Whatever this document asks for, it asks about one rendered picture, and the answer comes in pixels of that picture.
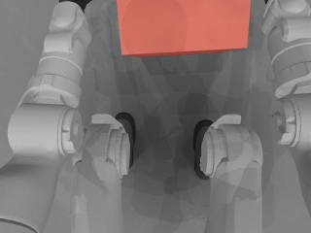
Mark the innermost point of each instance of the left robot foot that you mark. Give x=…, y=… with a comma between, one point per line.
x=128, y=124

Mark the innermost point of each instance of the robot right forearm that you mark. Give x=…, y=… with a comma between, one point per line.
x=287, y=27

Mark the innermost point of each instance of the robot left forearm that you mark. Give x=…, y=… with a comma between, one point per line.
x=62, y=61

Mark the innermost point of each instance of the robot right shin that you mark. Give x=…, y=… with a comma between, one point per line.
x=255, y=141

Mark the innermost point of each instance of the left robot upper arm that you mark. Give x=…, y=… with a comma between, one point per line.
x=41, y=137

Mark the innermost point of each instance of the right robot upper arm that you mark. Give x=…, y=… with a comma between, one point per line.
x=290, y=125

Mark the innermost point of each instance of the left robot hand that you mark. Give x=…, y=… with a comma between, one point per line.
x=81, y=3

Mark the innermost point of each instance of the carton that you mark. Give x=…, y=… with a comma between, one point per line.
x=151, y=28

